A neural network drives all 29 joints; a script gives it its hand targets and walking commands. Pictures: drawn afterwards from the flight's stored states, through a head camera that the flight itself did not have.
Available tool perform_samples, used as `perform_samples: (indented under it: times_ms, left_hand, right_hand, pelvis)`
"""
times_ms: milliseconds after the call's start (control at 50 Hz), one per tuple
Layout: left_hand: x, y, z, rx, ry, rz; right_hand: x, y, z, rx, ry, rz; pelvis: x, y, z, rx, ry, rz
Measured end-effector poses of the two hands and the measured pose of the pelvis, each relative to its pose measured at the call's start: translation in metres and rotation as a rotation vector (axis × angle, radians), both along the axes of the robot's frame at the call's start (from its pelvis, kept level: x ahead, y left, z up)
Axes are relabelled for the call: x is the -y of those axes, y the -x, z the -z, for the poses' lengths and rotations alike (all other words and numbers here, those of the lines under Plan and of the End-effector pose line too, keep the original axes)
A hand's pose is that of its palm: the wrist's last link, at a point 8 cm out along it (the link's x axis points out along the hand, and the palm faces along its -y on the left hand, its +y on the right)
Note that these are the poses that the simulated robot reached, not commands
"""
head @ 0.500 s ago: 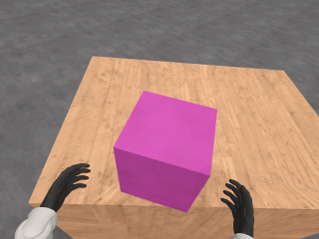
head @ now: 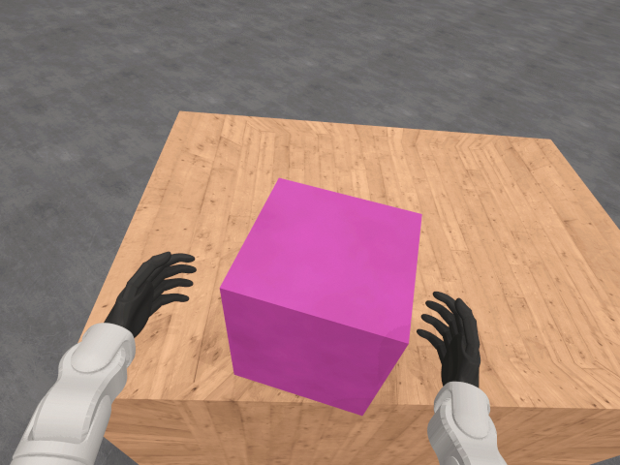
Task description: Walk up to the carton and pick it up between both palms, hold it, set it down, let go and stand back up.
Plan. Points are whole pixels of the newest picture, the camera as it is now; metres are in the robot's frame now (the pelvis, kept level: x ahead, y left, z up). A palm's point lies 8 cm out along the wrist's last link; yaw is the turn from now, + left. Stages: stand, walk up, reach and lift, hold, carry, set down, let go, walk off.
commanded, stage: reach and lift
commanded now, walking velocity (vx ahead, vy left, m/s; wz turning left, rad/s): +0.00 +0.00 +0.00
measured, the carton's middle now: (321, 299) +0.34 -0.01 -0.01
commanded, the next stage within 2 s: none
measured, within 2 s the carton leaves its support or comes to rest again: neither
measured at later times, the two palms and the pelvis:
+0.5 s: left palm (153, 245) +0.33 +0.21 +0.11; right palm (465, 297) +0.30 -0.17 +0.10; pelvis +0.00 +0.00 +0.00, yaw +0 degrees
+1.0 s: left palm (187, 185) +0.40 +0.19 +0.15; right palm (474, 245) +0.35 -0.18 +0.14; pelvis -0.01 +0.01 +0.00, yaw +0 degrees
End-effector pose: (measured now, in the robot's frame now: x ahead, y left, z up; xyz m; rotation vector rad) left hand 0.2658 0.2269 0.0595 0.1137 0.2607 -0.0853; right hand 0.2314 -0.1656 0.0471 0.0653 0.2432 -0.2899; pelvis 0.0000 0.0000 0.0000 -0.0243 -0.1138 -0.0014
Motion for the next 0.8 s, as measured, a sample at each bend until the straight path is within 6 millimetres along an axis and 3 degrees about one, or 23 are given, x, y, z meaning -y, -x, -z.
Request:
perform_samples:
  times_ms: [660,800]
  left_hand:
    - [0.022,-0.09,-0.064,0.022,0.017,0.05]
    - [0.03,-0.112,-0.076,0.018,0.022,0.056]
  right_hand:
    - [0.007,-0.08,-0.08,0.1,0.013,-0.02]
    - [0.012,-0.095,-0.085,0.077,0.011,-0.012]
  pelvis:
    - [-0.006,0.003,-0.001,-0.007,0.008,0.0]
    - [-0.006,0.005,-0.001,-0.013,0.008,0.0]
